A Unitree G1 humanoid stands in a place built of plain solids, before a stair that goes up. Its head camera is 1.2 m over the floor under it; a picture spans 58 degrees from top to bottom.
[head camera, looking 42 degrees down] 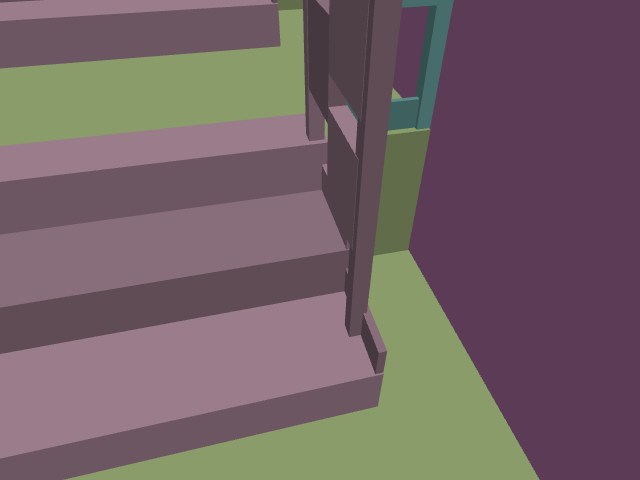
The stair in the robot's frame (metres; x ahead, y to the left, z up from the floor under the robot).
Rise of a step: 0.18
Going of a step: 0.30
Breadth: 1.32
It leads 13 degrees to the left of straight ahead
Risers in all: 3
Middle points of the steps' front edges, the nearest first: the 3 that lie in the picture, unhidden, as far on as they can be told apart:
0.46 0.47 0.18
0.75 0.54 0.35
1.04 0.61 0.53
